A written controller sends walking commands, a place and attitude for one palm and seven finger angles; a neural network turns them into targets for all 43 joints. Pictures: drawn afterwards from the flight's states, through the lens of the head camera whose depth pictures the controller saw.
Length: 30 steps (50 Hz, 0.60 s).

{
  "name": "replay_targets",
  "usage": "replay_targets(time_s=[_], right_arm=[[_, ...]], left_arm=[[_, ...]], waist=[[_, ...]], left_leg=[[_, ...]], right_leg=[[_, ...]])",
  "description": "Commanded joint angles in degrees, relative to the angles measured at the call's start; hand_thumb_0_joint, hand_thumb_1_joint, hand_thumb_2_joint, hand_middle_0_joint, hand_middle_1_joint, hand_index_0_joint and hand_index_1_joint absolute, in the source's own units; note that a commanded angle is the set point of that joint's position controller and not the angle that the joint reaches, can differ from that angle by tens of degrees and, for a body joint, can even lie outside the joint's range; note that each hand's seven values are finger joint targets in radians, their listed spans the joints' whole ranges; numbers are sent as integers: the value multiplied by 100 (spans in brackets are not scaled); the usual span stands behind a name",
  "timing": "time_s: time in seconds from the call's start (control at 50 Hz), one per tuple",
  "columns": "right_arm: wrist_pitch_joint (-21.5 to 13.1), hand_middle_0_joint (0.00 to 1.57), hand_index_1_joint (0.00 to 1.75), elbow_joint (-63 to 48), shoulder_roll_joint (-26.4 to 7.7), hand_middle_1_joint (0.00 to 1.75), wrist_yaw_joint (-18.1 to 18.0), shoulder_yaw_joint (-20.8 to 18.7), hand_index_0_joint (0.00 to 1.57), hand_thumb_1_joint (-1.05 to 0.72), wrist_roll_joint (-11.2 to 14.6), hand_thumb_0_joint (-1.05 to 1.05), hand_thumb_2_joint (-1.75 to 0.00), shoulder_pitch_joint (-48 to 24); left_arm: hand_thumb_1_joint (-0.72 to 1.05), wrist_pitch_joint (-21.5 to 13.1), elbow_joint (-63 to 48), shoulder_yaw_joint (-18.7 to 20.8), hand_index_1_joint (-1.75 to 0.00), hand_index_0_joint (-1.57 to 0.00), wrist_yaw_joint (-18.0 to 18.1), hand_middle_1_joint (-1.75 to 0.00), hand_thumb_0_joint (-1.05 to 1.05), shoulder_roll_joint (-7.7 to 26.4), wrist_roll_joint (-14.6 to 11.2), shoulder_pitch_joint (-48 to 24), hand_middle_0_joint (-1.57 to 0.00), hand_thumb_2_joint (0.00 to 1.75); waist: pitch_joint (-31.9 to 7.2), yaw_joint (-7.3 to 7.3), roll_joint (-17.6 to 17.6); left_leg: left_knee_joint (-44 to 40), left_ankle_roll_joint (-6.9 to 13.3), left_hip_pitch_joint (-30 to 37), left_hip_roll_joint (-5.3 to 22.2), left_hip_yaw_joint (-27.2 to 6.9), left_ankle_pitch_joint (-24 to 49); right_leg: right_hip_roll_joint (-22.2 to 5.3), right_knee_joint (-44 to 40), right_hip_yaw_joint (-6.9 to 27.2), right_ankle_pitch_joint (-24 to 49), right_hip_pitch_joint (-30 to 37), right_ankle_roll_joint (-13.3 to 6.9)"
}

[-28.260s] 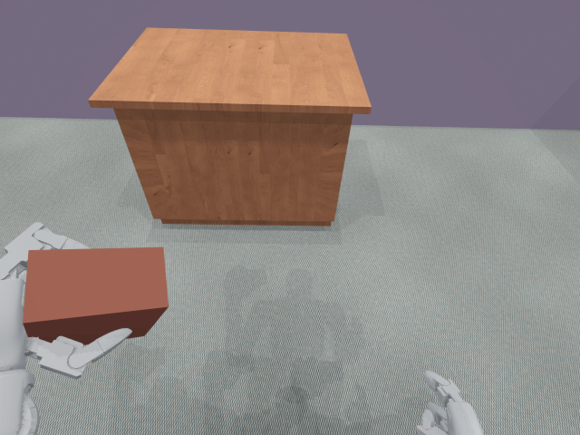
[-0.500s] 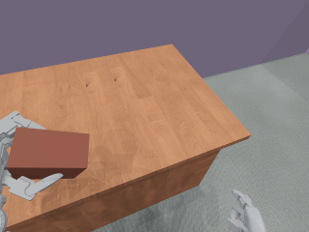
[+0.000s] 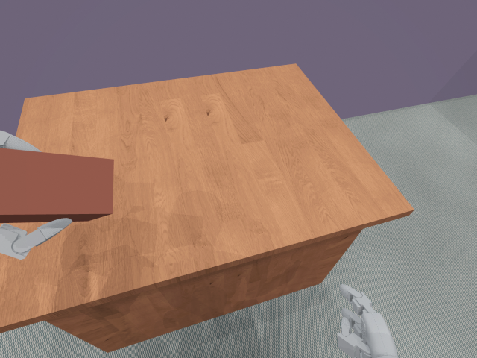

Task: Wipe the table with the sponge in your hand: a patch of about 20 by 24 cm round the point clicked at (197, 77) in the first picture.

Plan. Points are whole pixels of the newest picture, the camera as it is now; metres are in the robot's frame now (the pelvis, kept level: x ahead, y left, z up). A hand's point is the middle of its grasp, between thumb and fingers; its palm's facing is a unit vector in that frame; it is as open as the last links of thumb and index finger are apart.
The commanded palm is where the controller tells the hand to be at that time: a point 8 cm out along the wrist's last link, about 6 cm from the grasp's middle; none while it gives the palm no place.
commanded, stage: come to a stop and stand still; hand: left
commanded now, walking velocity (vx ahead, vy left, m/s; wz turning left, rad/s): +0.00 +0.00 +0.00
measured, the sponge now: (65, 193) +0.26 +0.25 +0.18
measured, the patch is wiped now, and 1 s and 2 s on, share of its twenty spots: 0.00 0.00 0.00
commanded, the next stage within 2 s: look again from close up in 0.40 s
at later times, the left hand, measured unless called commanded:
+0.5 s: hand (22, 220) +0.23 +0.30 +0.16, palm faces +0.38 -0.83 -0.41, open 10.4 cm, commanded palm +0.16 +0.33 +0.18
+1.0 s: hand (37, 241) +0.21 +0.27 +0.15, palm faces +0.36 -0.86 -0.36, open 10.4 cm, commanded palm +0.15 +0.31 +0.18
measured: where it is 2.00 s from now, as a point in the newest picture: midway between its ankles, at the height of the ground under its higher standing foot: outside the picture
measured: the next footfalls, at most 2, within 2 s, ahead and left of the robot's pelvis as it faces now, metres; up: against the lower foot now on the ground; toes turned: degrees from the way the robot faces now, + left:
none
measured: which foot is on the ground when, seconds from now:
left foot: down 0.00-1.00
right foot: down 0.00-1.00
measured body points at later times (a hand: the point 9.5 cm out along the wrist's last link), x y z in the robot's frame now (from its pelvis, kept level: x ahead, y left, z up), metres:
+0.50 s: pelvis +0.00 +0.05 +0.00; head +0.04 +0.07 +0.45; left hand +0.20 +0.34 +0.18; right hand +0.20 -0.16 -0.07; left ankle +0.03 +0.12 -0.74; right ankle +0.02 -0.09 -0.74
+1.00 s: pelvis -0.01 +0.03 +0.00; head -0.02 +0.04 +0.45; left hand +0.18 +0.31 +0.17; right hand +0.16 -0.21 -0.07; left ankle +0.03 +0.12 -0.74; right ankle +0.02 -0.09 -0.74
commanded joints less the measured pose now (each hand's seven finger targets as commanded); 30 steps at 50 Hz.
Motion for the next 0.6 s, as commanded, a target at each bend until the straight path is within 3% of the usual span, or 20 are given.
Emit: replay_targets(time_s=[0.0, 0.02, 0.04, 0.1, 0.12, 0.14, 0.18, 0.2, 0.22, 0.24, 0.28, 0.32, 0.34, 0.4, 0.42, 0.44, 0.5, 0.52, 0.54, 0.58], right_arm=[[-369, 20, 30, -860, -855, 30, 42, -502, 20, -90, -12, 0, -90, -270], [-319, 20, 30, -826, -872, 30, 13, -491, 20, -90, 2, 0, -90, -360], [-275, 20, 30, -845, -856, 30, -28, -505, 20, -90, -48, 0, -90, -296], [-185, 20, 30, -895, -860, 30, -108, -501, 20, -90, -124, 0, -90, -391], [-122, 20, 30, -874, -892, 30, -134, -493, 20, -90, -130, 0, -90, -411], [-103, 20, 30, -914, -782, 30, -145, -488, 20, -90, -151, 0, -90, -389], [-135, 20, 30, -963, -788, 30, -129, -499, 20, -90, -154, 0, -90, -378], [-153, 20, 30, -950, -786, 30, -119, -509, 20, -90, -147, 0, -90, -330], [-160, 20, 30, -951, -824, 30, -109, -517, 20, -90, -153, 0, -90, -348], [-164, 20, 30, -953, -748, 30, -103, -507, 20, -90, -149, 0, -90, -320], [-180, 20, 30, -916, -781, 30, -67, -529, 20, -90, -140, 0, -90, -281], [-161, 20, 30, -889, -828, 30, -22, -565, 20, -90, -143, 0, -90, -282], [-125, 20, 30, -894, -755, 30, -12, -552, 20, -90, -149, 0, -90, -262], [-15, 20, 30, -932, -767, 30, -6, -537, 20, -90, -115, 0, -90, -292], [31, 20, 30, -910, -808, 30, -20, -558, 20, -90, -110, 0, -90, -287], [73, 20, 30, -948, -692, 30, -27, -511, 20, -90, -95, 0, -90, -312], [111, 20, 30, -1003, -683, 30, -55, -484, 20, -90, -86, 0, -90, -377], [128, 20, 30, -978, -749, 30, -82, -509, 20, -90, -87, 0, -90, -389], [130, 20, 30, -1009, -632, 30, -82, -444, 20, -90, -83, 0, -90, -424], [100, 20, 30, -1033, -652, 30, -107, -440, 20, -90, -88, 0, -90, -447]], left_arm=[[10, -146, -1363, -325, -160, -120, 13, -160, 0, 10, 44, 817, -120, 130], [10, -172, -1482, -37, -160, -120, 71, -160, 0, 389, 64, 727, -120, 130], [10, -170, -1522, -79, -160, -120, 90, -160, 0, 188, 130, 672, -120, 130], [10, -133, -1720, 212, -160, -120, 181, -160, 0, 407, 237, 362, -120, 130], [10, -156, -2023, 483, -160, -120, 228, -160, 0, 840, 268, 112, -120, 130], [10, -127, -2044, 275, -160, -120, 228, -160, 0, 470, 275, 215, -120, 130], [10, -74, -2257, 219, -160, -120, 258, -160, 0, 468, 294, 246, -120, 130], [10, -64, -2360, 218, -160, -120, 267, -160, 0, 458, 300, 256, -120, 130], [10, -38, -2533, 349, -160, -120, 272, -160, 0, 664, 314, 279, -120, 130], [10, -21, -2525, 156, -160, -120, 252, -160, 0, 355, 289, 386, -120, 130], [10, 21, -2463, 46, -160, -120, 236, -160, 0, 201, 305, 477, -120, 130], [10, 68, -2309, 42, -160, -120, 220, -160, 0, 186, 354, 546, -120, 130], [10, 78, -2222, -42, -160, -120, 208, -160, 0, 19, 364, 600, -120, 130], [10, 148, -1873, -45, -160, -120, 171, -160, 0, -53, 353, 611, -120, 130], [10, 163, -1805, 190, -160, -120, 180, -160, 0, 217, 362, 651, -120, 130], [10, 167, -1798, -32, -160, -120, 153, -160, 0, -97, 326, 677, -120, 130], [10, 193, -1785, -9, -160, -120, 146, -160, 0, -28, 280, 571, -120, 130], [10, 189, -1852, 212, -160, -120, 157, -160, 0, 268, 274, 567, -120, 130], [10, 186, -1879, -87, -160, -120, 137, -160, 0, -102, 245, 505, -120, 130], [10, 189, -1885, -49, -160, -120, 159, -160, 0, -11, 237, 460, -120, 130]], waist=[[-621, -96, -39], [-721, -97, 208], [-780, -135, 157], [-733, -135, 386], [-916, -121, 729], [-883, -97, 974], [-866, -52, 1255], [-944, -54, 1179], [-1098, -51, 1109], [-1123, -67, 971], [-1155, -92, 857], [-1128, -117, 1041], [-1092, -137, 923], [-894, -163, 521], [-973, -160, 453], [-974, -184, 382], [-918, -190, 299], [-1002, -191, 461], [-928, -201, 556], [-917, -178, 503]], left_leg=[[-521, 221, 833, 218, -358, -97], [-697, 233, 909, 282, -399, -53], [-819, 209, 764, 361, -461, 17], [-984, 181, 520, 422, -557, -8], [-1042, 175, 568, 462, -627, 70], [-1075, 157, 532, 497, -638, 199], [-1060, 141, 540, 522, -642, 327], [-976, 136, 616, 526, -626, 567], [-915, 74, 825, 532, -651, 954], [-815, 48, 966, 555, -628, 1399], [-672, 46, 1173, 605, -589, 1889], [-703, -7, 1304, 630, -613, 1894], [-661, 7, 1341, 673, -617, 1966], [-711, 29, 1007, 697, -612, 1412], [-705, 27, 1001, 655, -578, 1329], [-686, 6, 930, 616, -531, 1255], [-710, 85, 706, 509, -420, 464], [-726, 96, 748, 497, -435, 470], [-788, 75, 666, 470, -430, 349], [-812, 116, 648, 466, -431, 169]], right_leg=[[-855, -824, 784, -474, -355, 94], [-741, -618, 662, -293, -245, 136], [-712, -460, 461, -45, -4, 176], [-680, -290, 376, 241, 289, 191], [-629, -71, 328, 326, 410, 196], [-631, 20, 222, 419, 449, 185], [-625, 90, 156, 472, 462, 182], [-628, 98, 126, 584, 495, 178], [-618, 204, 109, 670, 478, 185], [-625, 218, 64, 748, 411, 191], [-610, 240, 42, 690, 288, 213], [-581, 334, 67, 375, 110, 216], [-578, 296, 37, 284, 28, 226], [-572, 98, 73, 388, 134, 244], [-587, 76, 130, 611, 242, 238], [-615, 24, 109, 761, 321, 229], [-693, -170, 293, 849, 434, 193], [-722, -159, 412, 928, 471, 170], [-726, -168, 354, 846, 474, 167], [-726, -228, 382, 784, 476, 170]])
